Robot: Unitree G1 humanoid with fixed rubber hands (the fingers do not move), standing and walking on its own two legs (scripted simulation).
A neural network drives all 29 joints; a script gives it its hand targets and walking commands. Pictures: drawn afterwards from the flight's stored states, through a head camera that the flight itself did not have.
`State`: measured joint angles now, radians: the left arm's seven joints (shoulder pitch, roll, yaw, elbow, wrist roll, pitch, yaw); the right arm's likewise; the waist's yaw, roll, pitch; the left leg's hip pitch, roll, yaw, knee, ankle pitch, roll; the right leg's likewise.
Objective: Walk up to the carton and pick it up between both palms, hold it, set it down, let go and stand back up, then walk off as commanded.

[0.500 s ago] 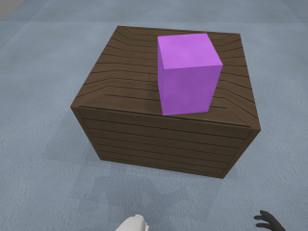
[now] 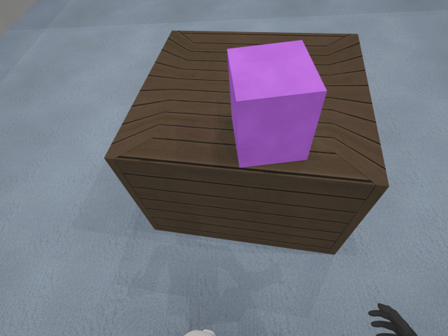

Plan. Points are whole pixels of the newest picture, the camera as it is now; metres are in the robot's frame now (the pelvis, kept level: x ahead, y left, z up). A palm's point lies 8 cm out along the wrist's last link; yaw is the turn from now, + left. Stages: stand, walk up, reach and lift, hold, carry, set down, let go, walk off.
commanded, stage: walk off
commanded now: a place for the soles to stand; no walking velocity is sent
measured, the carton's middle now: (269, 107) +0.70 -0.04 -0.07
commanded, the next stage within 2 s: stand in 0.24 s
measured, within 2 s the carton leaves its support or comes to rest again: neither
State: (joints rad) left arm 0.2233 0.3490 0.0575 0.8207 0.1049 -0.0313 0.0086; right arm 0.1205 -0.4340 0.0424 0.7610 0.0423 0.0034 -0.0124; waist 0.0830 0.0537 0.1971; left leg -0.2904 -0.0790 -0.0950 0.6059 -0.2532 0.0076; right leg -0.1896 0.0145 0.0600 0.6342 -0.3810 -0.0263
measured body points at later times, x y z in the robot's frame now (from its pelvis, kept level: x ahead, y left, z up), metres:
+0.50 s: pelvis -0.02 +0.01 +0.00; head +0.01 -0.01 +0.45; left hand +0.05 +0.32 -0.10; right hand +0.16 -0.28 -0.10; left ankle +0.02 +0.13 -0.73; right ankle -0.04 -0.11 -0.73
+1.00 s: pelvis -0.04 +0.02 +0.00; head -0.02 +0.00 +0.45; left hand +0.03 +0.33 -0.10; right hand +0.14 -0.27 -0.10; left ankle +0.02 +0.13 -0.73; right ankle -0.04 -0.11 -0.73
